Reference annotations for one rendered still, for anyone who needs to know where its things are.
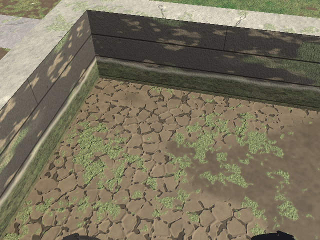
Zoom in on robot right hand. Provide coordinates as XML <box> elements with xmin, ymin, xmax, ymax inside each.
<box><xmin>251</xmin><ymin>230</ymin><xmax>295</xmax><ymax>240</ymax></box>

